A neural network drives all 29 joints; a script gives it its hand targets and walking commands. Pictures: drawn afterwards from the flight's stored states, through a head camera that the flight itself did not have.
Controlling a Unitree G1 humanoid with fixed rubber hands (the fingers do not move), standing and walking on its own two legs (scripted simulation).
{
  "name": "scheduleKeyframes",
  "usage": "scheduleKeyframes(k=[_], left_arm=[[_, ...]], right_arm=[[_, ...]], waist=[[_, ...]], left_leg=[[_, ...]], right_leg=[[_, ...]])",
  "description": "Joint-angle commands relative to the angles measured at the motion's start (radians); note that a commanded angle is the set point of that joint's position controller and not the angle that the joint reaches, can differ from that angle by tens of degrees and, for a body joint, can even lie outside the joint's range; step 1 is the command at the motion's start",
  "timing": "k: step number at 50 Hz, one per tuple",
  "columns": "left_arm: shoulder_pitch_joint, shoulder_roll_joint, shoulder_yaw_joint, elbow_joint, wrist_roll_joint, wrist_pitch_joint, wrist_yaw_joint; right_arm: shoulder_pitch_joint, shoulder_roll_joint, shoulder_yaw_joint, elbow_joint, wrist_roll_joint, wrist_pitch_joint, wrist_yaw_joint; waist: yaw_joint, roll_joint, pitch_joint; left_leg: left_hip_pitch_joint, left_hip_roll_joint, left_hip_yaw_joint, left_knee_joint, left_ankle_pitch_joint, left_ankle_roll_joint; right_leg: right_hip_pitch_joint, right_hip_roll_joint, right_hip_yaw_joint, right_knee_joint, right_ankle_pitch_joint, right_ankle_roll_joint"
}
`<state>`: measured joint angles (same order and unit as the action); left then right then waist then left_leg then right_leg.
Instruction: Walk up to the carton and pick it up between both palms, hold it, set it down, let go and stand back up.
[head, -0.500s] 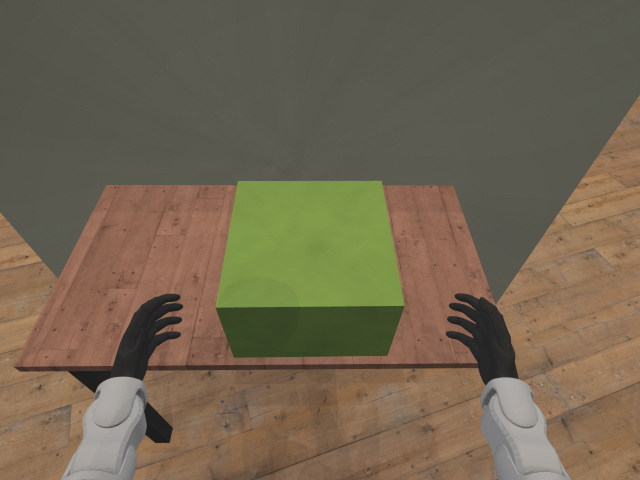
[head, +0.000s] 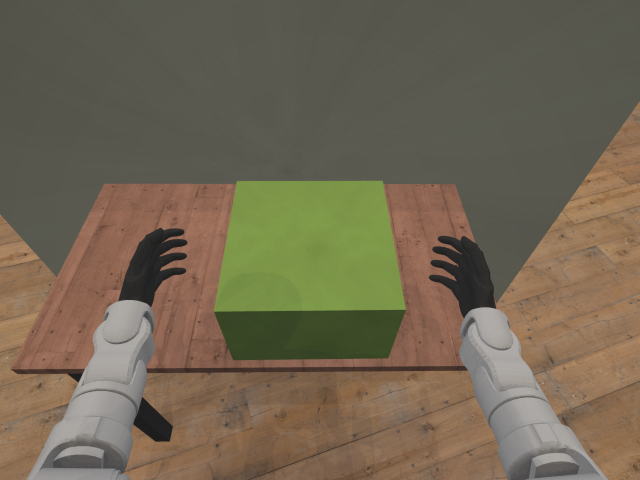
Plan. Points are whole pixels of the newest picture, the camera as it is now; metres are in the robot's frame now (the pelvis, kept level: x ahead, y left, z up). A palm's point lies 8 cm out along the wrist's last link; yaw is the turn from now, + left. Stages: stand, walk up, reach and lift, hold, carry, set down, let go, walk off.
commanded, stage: reach and lift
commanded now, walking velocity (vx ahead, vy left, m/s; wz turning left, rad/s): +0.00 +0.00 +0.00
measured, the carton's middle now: (310, 267) +0.44 +0.04 -0.06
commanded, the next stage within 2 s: none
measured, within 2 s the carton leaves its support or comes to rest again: neither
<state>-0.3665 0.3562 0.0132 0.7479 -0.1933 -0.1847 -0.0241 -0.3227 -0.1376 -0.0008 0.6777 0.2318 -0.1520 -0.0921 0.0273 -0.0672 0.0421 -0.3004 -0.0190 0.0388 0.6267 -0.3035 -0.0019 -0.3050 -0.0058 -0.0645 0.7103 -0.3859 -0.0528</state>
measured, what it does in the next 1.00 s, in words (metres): stands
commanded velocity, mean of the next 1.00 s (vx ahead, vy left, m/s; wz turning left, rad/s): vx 0.00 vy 0.00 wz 0.00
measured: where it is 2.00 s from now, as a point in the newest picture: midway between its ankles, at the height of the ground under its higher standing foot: outside the picture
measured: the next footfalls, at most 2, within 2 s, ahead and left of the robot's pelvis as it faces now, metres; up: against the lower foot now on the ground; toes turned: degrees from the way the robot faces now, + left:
none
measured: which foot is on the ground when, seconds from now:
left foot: down 0.00-1.00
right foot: down 0.00-1.00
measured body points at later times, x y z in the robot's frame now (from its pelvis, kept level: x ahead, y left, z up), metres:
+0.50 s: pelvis +0.01 +0.00 +0.00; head +0.02 +0.01 +0.45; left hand +0.41 +0.25 +0.08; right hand +0.43 -0.17 +0.08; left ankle +0.02 +0.13 -0.72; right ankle +0.00 -0.07 -0.72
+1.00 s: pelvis +0.02 +0.01 -0.01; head +0.09 +0.01 +0.44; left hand +0.43 +0.26 +0.04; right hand +0.45 -0.20 +0.03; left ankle +0.02 +0.13 -0.72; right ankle +0.00 -0.07 -0.72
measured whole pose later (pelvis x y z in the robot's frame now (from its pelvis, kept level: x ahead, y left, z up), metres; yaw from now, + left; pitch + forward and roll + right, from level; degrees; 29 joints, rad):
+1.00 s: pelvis +0.02 +0.01 -0.01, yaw +0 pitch +15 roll +2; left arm -0.85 0.37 -0.08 1.38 -0.24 -0.30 -0.03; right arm -0.85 -0.26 0.03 1.35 0.37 -0.28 -0.07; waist 0.03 -0.04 -0.14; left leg -0.62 -0.01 0.04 0.66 -0.30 0.00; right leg -0.61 0.00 -0.06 0.71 -0.37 -0.05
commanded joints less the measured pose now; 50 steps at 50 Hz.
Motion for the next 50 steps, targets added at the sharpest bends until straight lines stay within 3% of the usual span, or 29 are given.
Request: scheduleKeyframes(k=[1, 3, 5, 6, 7, 10, 12, 13, 14, 18, 19, 22, 25, 27, 28, 30, 31, 32, 33, 36, 37, 38, 41, 43, 44, 45, 46, 47, 50], left_arm=[[-0.526, 0.182, 0.011, -0.017, -0.165, -0.002, -0.005], [-0.547, 0.226, 0.044, 0.103, -0.165, 0.011, -0.024], [-0.566, 0.221, 0.052, 0.117, -0.145, 0.022, -0.021], [-0.632, 0.224, 0.025, 0.139, -0.146, 0.023, -0.023], [-0.670, 0.252, 0.041, 0.145, -0.134, 0.021, -0.015], [-0.758, 0.196, -0.008, 0.109, -0.163, 0.014, -0.009], [-0.833, 0.231, -0.028, 0.231, -0.186, -0.011, -0.013], [-0.859, 0.230, -0.044, 0.169, -0.198, -0.016, 0.001], [-0.843, 0.239, -0.024, 0.197, -0.204, -0.024, 0.002], [-0.885, 0.244, -0.034, 0.301, -0.214, -0.034, -0.005], [-0.917, 0.232, -0.048, 0.375, -0.209, -0.026, -0.009], [-0.966, 0.238, -0.054, 0.349, -0.207, -0.038, -0.009], [-1.006, 0.197, -0.096, 0.377, -0.206, -0.038, 0.006], [-1.087, 0.220, -0.091, 0.364, -0.222, -0.042, 0.010], [-1.004, 0.217, -0.090, 0.432, -0.221, -0.048, 0.001], [-1.055, 0.236, -0.093, 0.426, -0.224, -0.049, 0.009], [-1.037, 0.270, -0.046, 0.504, -0.192, -0.049, 0.003], [-1.030, 0.228, -0.063, 0.443, -0.209, -0.053, 0.008], [-1.012, 0.244, -0.058, 0.478, -0.204, -0.054, -0.006], [-1.014, 0.237, -0.039, 0.516, -0.192, -0.061, -0.019], [-1.081, 0.210, -0.072, 0.504, -0.206, -0.065, -0.010], [-1.043, 0.209, -0.078, 0.486, -0.203, -0.081, -0.010], [-1.000, 0.185, -0.084, 0.471, -0.229, -0.119, -0.011], [-1.014, 0.211, -0.061, 0.565, -0.224, -0.134, -0.025], [-0.989, 0.168, -0.068, 0.553, -0.199, -0.142, -0.017], [-0.934, 0.172, -0.065, 0.654, -0.191, -0.150, -0.025], [-0.935, 0.132, -0.080, 0.648, -0.183, -0.160, -0.027], [-0.929, 0.127, -0.072, 0.646, -0.183, -0.181, -0.023], [-0.951, 0.129, -0.079, 0.530, -0.213, -0.253, -0.015]], right_arm=[[-0.518, -0.191, 0.014, -0.097, 0.045, -0.034, -0.018], [-0.542, -0.169, 0.060, -0.080, 0.058, -0.015, -0.023], [-0.549, -0.193, 0.062, -0.023, 0.056, 0.001, -0.027], [-0.569, -0.173, 0.039, 0.059, 0.043, 0.012, -0.030], [-0.626, -0.196, 0.032, 0.085, 0.039, 0.011, -0.030], [-0.698, -0.204, 0.024, 0.111, 0.050, 0.008, -0.034], [-0.801, -0.185, 0.052, 0.098, 0.072, 0.000, -0.025], [-0.836, -0.221, 0.021, 0.044, 0.066, -0.008, -0.023], [-0.819, -0.189, 0.066, 0.079, 0.093, -0.006, -0.024], [-0.882, -0.237, 0.061, 0.145, 0.089, -0.008, -0.021], [-0.907, -0.220, 0.075, 0.248, 0.094, 0.008, -0.020], [-0.941, -0.255, 0.076, 0.256, 0.114, -0.005, -0.009], [-0.985, -0.288, 0.052, 0.385, 0.118, -0.009, -0.001], [-1.063, -0.305, 0.056, 0.345, 0.132, -0.019, 0.007], [-1.002, -0.274, 0.091, 0.386, 0.147, -0.018, 0.000], [-1.064, -0.324, 0.063, 0.359, 0.143, -0.032, 0.007], [-1.031, -0.303, 0.071, 0.451, 0.138, -0.014, 0.012], [-1.063, -0.306, 0.114, 0.381, 0.165, -0.028, 0.014], [-1.022, -0.304, 0.118, 0.460, 0.171, -0.015, 0.015], [-1.030, -0.306, 0.120, 0.501, 0.170, -0.026, 0.016], [-1.092, -0.324, 0.098, 0.498, 0.161, -0.035, 0.025], [-1.059, -0.330, 0.097, 0.481, 0.169, -0.057, 0.025], [-1.029, -0.308, 0.113, 0.417, 0.173, -0.110, 0.022], [-1.015, -0.292, 0.106, 0.519, 0.158, -0.099, 0.019], [-0.993, -0.282, 0.074, 0.556, 0.127, -0.120, 0.020], [-0.975, -0.276, 0.103, 0.592, 0.153, -0.123, 0.028], [-0.960, -0.288, 0.097, 0.629, 0.144, -0.141, 0.031], [-0.975, -0.266, 0.114, 0.581, 0.135, -0.163, 0.032], [-0.968, -0.265, 0.119, 0.528, 0.147, -0.235, 0.036]], waist=[[-0.006, 0.101, -0.419], [0.021, 0.048, -0.442], [0.020, 0.065, -0.429], [-0.017, 0.093, -0.436], [0.002, 0.107, -0.471], [-0.045, 0.120, -0.498], [-0.019, 0.085, -0.521], [-0.036, 0.080, -0.603], [-0.001, 0.088, -0.586], [-0.020, 0.058, -0.624], [-0.034, 0.084, -0.555], [-0.021, 0.100, -0.624], [-0.056, 0.129, -0.624], [-0.053, 0.139, -0.728], [-0.044, 0.102, -0.683], [-0.050, 0.123, -0.756], [-0.034, 0.105, -0.677], [-0.012, 0.089, -0.760], [-0.036, 0.094, -0.674], [-0.038, 0.071, -0.668], [-0.042, 0.117, -0.715], [-0.058, 0.117, -0.730], [-0.045, 0.086, -0.829], [-0.049, 0.044, -0.731], [-0.078, 0.056, -0.748], [-0.047, 0.081, -0.753], [-0.065, 0.099, -0.720], [-0.038, 0.090, -0.783], [-0.042, 0.087, -0.916]], left_leg=[[-0.070, 0.021, -0.012, -0.100, 0.279, -0.002], [-0.125, 0.019, -0.009, -0.099, 0.270, 0.017], [-0.096, 0.024, -0.010, -0.106, 0.244, 0.016], [-0.100, 0.017, -0.011, -0.094, 0.241, 0.010], [-0.083, 0.024, -0.010, -0.089, 0.282, 0.002], [-0.036, 0.032, -0.018, -0.071, 0.336, -0.015], [-0.118, 0.028, -0.020, -0.045, 0.271, 0.003], [-0.077, 0.035, -0.028, -0.044, 0.289, -0.003], [-0.110, 0.030, -0.023, -0.042, 0.310, 0.002], [-0.138, 0.020, -0.014, -0.015, 0.368, -0.009], [-0.173, 0.019, -0.015, -0.026, 0.315, -0.004], [-0.124, 0.028, -0.018, -0.022, 0.354, -0.016], [-0.028, 0.038, -0.029, 0.003, 0.447, -0.045], [-0.003, 0.041, -0.028, 0.013, 0.501, -0.049], [-0.047, 0.037, -0.022, 0.025, 0.467, -0.040], [-0.018, 0.036, -0.039, 0.023, 0.545, -0.053], [-0.060, 0.033, -0.026, 0.017, 0.468, -0.041], [-0.059, 0.030, -0.019, 0.027, 0.521, -0.045], [-0.070, 0.025, -0.019, 0.022, 0.512, -0.035], [-0.094, 0.023, -0.020, 0.006, 0.481, -0.035], [-0.122, 0.026, -0.027, 0.010, 0.478, -0.047], [-0.070, 0.031, -0.028, 0.028, 0.523, -0.055], [-0.079, 0.024, -0.025, 0.065, 0.611, -0.060], [-0.179, 0.023, -0.024, 0.063, 0.501, -0.043], [-0.144, 0.026, -0.037, 0.061, 0.535, -0.050], [-0.131, 0.033, -0.035, 0.059, 0.549, -0.059], [-0.113, 0.034, -0.041, 0.073, 0.560, -0.063], [-0.144, 0.031, -0.031, 0.085, 0.550, -0.062], [-0.166, 0.033, -0.040, 0.141, 0.649, -0.077]], right_leg=[[0.131, -0.028, 0.117, -0.192, 0.412, 0.071], [0.162, -0.028, 0.128, -0.186, 0.427, 0.076], [0.148, -0.029, 0.125, -0.189, 0.392, 0.077], [0.114, -0.028, 0.117, -0.194, 0.384, 0.071], [0.092, -0.017, 0.107, -0.185, 0.397, 0.068], [0.044, -0.006, 0.087, -0.196, 0.374, 0.056], [0.023, -0.022, 0.108, -0.173, 0.352, 0.064], [0.016, -0.010, 0.093, -0.178, 0.354, 0.066], [0.036, -0.016, 0.111, -0.169, 0.379, 0.069], [0.059, -0.018, 0.115, -0.141, 0.549, 0.089], [0.050, -0.036, 0.125, -0.145, 0.526, 0.091], [0.024, -0.025, 0.098, -0.151, 0.501, 0.079], [-0.095, -0.002, 0.066, -0.176, 0.461, 0.063], [-0.132, 0.003, 0.063, -0.187, 0.478, 0.067], [-0.078, -0.004, 0.081, -0.175, 0.511, 0.062], [-0.084, 0.003, 0.066, -0.162, 0.569, 0.077], [-0.076, -0.007, 0.082, -0.168, 0.521, 0.080], [-0.056, 0.004, 0.080, -0.158, 0.595, 0.084], [-0.045, -0.013, 0.098, -0.161, 0.642, 0.088], [-0.042, -0.012, 0.090, -0.164, 0.603, 0.084], [-0.095, -0.002, 0.074, -0.135, 0.567, 0.081], [-0.120, -0.011, 0.076, -0.142, 0.619, 0.084], [-0.121, -0.004, 0.068, -0.117, 0.677, 0.089], [-0.139, -0.031, 0.096, -0.107, 0.637, 0.105], [-0.155, -0.017, 0.073, -0.101, 0.659, 0.104], [-0.201, -0.014, 0.069, -0.094, 0.634, 0.100], [-0.271, -0.013, 0.066, -0.091, 0.592, 0.093], [-0.255, -0.015, 0.067, -0.081, 0.579, 0.087], [-0.250, -0.010, 0.062, -0.016, 0.721, 0.103]])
